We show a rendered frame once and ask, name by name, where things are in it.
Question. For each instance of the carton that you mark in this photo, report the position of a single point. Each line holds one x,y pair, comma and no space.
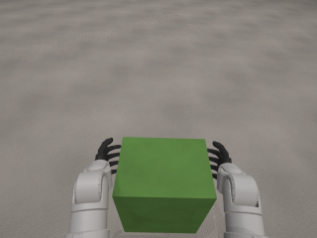
163,185

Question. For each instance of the robot left hand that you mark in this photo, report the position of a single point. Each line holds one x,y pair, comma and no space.
103,153

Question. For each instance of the robot right forearm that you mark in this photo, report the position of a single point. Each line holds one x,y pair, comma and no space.
242,203

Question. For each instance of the robot left forearm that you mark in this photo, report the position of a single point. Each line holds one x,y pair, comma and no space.
90,202

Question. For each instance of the robot right hand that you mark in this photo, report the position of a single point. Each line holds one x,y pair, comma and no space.
222,154

